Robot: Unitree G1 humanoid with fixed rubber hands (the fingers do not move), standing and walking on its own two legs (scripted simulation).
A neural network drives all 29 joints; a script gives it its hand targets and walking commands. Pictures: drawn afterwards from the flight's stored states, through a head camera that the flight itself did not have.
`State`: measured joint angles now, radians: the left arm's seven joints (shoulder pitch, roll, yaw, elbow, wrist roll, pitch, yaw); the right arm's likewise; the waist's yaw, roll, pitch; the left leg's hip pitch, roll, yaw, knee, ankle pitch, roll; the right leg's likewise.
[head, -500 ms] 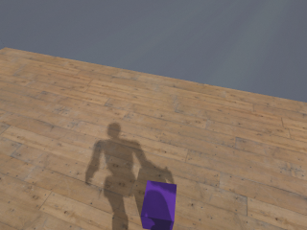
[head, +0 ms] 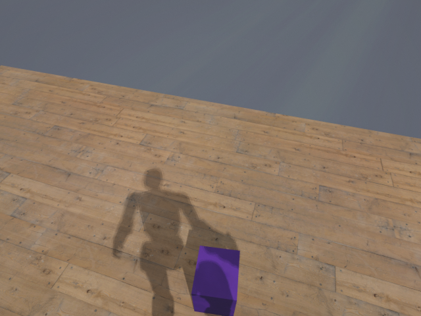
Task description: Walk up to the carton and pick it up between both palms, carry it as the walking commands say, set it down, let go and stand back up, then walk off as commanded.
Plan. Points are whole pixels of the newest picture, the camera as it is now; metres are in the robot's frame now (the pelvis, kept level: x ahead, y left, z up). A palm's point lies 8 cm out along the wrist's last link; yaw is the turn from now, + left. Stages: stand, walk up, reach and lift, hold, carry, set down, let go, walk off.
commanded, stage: stand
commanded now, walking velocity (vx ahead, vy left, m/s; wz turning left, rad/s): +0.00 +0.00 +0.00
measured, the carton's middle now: (216, 281) +0.44 -0.01 -0.66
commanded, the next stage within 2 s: walk off in 0.38 s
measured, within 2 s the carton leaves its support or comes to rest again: neither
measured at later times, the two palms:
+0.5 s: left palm out of the picture +0.09 +0.29 -0.10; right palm out of the picture +0.07 -0.29 -0.11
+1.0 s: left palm out of the picture +0.07 +0.17 -0.12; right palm out of the picture -0.01 -0.42 -0.14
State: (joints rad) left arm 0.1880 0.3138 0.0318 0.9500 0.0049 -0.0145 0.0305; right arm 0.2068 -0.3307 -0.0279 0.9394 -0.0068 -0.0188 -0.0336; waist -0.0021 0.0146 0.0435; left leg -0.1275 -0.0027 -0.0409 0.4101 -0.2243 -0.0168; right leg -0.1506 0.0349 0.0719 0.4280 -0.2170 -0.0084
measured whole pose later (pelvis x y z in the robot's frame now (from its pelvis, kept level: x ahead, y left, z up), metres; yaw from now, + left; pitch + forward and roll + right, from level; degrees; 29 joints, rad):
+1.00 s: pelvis -0.01 -0.11 -0.01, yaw -4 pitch +1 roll +0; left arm 0.20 0.29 0.03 0.93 0.04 0.07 -0.05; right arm 0.25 -0.38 -0.08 1.01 -0.02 0.06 -0.08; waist -0.01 0.05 0.06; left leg -0.40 0.13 -0.06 0.87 -0.55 -0.05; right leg -0.32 -0.03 -0.04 0.57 -0.26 0.01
